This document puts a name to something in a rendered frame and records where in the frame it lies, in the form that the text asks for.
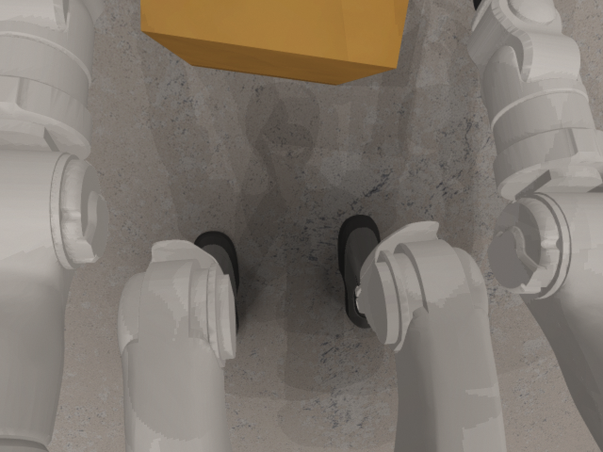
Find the robot left forearm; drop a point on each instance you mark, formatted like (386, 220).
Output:
(46, 57)

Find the left robot upper arm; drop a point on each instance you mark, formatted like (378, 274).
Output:
(53, 219)

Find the robot right shin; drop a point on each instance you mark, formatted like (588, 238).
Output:
(419, 231)

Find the carton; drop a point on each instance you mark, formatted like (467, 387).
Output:
(322, 41)

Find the robot right forearm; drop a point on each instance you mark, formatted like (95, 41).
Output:
(537, 106)

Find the right robot upper arm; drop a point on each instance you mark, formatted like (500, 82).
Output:
(548, 248)

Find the robot left thigh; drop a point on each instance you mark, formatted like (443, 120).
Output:
(173, 381)

